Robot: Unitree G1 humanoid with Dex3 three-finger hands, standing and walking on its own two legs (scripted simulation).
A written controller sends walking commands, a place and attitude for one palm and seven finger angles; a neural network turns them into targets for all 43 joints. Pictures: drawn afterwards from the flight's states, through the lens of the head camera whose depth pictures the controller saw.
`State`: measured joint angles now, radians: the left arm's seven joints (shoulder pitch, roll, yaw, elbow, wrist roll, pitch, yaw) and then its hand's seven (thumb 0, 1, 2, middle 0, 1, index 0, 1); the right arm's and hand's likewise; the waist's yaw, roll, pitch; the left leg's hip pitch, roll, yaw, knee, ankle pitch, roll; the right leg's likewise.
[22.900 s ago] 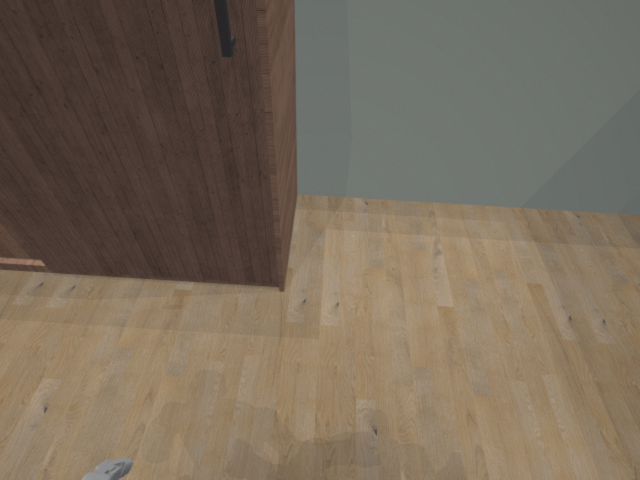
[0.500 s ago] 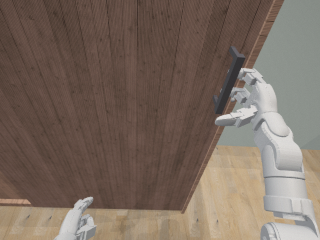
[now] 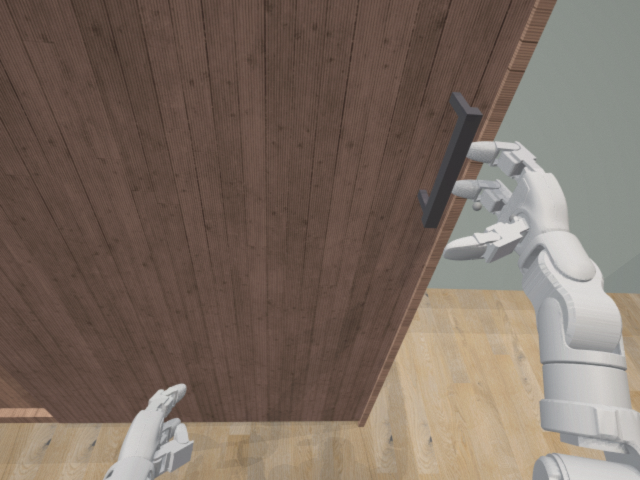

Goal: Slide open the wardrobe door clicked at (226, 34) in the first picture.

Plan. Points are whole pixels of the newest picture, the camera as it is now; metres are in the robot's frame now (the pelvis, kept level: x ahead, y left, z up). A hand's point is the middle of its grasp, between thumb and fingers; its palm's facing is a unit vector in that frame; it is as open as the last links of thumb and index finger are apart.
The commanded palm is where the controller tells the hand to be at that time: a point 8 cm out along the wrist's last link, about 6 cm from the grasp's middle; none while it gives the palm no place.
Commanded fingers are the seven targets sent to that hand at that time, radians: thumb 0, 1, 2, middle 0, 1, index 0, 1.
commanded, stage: move the hooked fingers beside the handle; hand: right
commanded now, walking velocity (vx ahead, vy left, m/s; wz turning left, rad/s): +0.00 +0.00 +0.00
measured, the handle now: (443, 164) +0.44 -0.12 +0.22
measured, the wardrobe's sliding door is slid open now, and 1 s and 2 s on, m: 0.00 0.00 0.00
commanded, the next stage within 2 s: feel for the door with the fingertips in 1.66 s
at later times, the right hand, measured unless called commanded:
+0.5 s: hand (496, 210) +0.36 -0.16 +0.22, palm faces -0.03 +1.00 -0.04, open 14.0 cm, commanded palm +0.34 -0.21 +0.22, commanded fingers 0.00 0.50 -0.30 0.30 1.20 0.30 1.20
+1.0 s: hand (508, 212) +0.36 -0.17 +0.22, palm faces -0.03 +1.00 -0.05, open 14.0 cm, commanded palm +0.33 -0.22 +0.22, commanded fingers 0.00 0.50 -0.30 0.30 1.20 0.30 1.20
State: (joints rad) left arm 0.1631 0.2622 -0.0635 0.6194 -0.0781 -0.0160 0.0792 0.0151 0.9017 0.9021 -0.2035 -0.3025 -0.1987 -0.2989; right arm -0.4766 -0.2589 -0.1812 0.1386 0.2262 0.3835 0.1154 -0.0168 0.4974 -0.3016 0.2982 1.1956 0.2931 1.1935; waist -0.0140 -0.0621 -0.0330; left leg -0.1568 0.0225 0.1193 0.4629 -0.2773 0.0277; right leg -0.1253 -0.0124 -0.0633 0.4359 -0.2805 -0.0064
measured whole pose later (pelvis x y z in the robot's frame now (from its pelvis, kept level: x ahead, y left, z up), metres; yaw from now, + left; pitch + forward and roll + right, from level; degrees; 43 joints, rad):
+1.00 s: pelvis +0.00 -0.01 +0.00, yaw +0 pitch -2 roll +0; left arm 0.18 0.27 -0.07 0.62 -0.09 -0.05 0.09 0.02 0.90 0.90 -0.20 -0.30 -0.20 -0.30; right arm -0.47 -0.32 -0.23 0.16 0.24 0.36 0.19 -0.02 0.50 -0.30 0.30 1.20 0.30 1.20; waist -0.02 -0.06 -0.03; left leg -0.16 0.03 0.12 0.46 -0.27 0.02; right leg -0.13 0.00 -0.06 0.44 -0.28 -0.01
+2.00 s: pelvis +0.00 -0.01 +0.00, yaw +0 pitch -1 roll +0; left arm 0.17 0.27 -0.07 0.62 -0.08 -0.05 0.08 0.02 0.90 0.90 -0.20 -0.30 -0.20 -0.30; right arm -0.45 -0.28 -0.19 0.11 0.24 0.38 0.17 -0.02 0.50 -0.30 0.30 1.20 0.30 1.20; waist -0.02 -0.06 -0.03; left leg -0.17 0.03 0.12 0.47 -0.28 0.02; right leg -0.14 0.00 -0.06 0.45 -0.29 -0.02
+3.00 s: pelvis +0.00 +0.00 +0.00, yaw +1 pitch -1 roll +0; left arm 0.20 0.27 -0.05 0.64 -0.08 -0.02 0.08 0.02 0.90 0.90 -0.20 -0.30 -0.20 -0.30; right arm -0.57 -0.26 -0.19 0.28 0.22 0.32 0.11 -0.02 0.50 -0.30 0.30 1.20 0.30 1.20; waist 0.01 -0.06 -0.03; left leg -0.17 0.02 0.11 0.44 -0.26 0.03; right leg -0.13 -0.01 -0.07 0.41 -0.27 -0.01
